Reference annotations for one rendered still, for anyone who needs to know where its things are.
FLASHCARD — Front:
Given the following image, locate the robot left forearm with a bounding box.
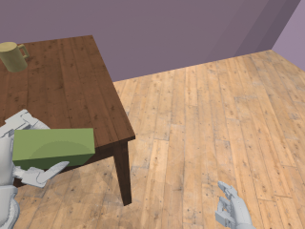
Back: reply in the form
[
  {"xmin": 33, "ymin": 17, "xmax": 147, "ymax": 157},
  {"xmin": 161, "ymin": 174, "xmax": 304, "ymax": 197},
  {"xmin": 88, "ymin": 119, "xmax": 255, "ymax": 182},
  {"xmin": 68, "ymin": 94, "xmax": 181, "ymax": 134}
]
[{"xmin": 0, "ymin": 185, "xmax": 20, "ymax": 229}]

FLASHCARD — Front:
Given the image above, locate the table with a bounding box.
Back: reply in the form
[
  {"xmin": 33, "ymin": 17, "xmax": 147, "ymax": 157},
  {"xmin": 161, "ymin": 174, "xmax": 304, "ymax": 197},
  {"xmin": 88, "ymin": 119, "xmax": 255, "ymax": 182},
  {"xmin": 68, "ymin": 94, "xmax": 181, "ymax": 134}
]
[{"xmin": 0, "ymin": 34, "xmax": 135, "ymax": 206}]

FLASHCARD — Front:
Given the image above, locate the robot right hand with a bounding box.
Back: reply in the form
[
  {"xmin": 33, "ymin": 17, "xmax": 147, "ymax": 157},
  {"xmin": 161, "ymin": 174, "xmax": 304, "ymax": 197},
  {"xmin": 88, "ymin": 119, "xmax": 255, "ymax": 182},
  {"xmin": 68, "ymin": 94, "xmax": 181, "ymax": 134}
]
[{"xmin": 214, "ymin": 180, "xmax": 253, "ymax": 229}]

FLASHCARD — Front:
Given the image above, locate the sponge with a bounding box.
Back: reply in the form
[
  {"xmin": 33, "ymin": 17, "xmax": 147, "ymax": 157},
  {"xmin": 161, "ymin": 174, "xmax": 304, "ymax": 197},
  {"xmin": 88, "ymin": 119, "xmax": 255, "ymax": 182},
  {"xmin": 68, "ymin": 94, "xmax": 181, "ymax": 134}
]
[{"xmin": 12, "ymin": 128, "xmax": 95, "ymax": 171}]

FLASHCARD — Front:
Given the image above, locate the robot left hand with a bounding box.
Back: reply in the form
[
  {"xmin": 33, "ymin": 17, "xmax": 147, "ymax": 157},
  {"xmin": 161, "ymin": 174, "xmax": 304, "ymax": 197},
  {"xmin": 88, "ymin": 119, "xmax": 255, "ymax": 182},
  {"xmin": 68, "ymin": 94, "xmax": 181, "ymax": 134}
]
[{"xmin": 0, "ymin": 109, "xmax": 69, "ymax": 189}]

